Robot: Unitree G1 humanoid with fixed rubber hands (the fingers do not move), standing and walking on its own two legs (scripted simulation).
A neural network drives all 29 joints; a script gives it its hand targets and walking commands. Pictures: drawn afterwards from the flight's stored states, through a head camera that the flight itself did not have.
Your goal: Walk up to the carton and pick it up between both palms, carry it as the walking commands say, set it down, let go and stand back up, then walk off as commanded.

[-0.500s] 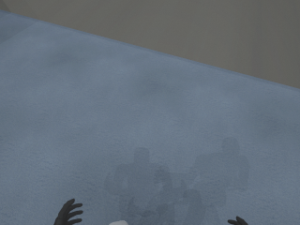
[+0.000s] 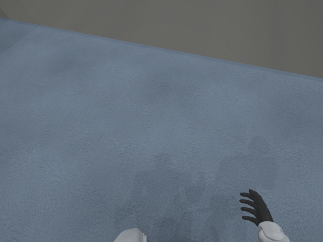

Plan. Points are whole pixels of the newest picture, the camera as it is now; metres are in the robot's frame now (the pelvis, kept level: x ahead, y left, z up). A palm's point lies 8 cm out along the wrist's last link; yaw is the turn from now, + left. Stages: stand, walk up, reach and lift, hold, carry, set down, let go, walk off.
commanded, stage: walk off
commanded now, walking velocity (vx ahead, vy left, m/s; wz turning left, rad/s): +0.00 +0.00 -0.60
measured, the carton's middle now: out of the picture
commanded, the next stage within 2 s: none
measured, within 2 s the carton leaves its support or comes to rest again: neither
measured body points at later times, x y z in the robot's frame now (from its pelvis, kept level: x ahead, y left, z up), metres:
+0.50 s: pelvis -0.03 +0.03 +0.00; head +0.02 +0.02 +0.44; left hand +0.19 +0.24 -0.11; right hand +0.01 -0.24 -0.12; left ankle +0.00 +0.13 -0.73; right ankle -0.10 -0.03 -0.65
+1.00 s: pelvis -0.07 -0.03 +0.01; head -0.03 -0.08 +0.46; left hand +0.08 +0.21 -0.09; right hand -0.04 -0.33 -0.10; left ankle -0.05 +0.10 -0.66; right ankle -0.07 -0.07 -0.73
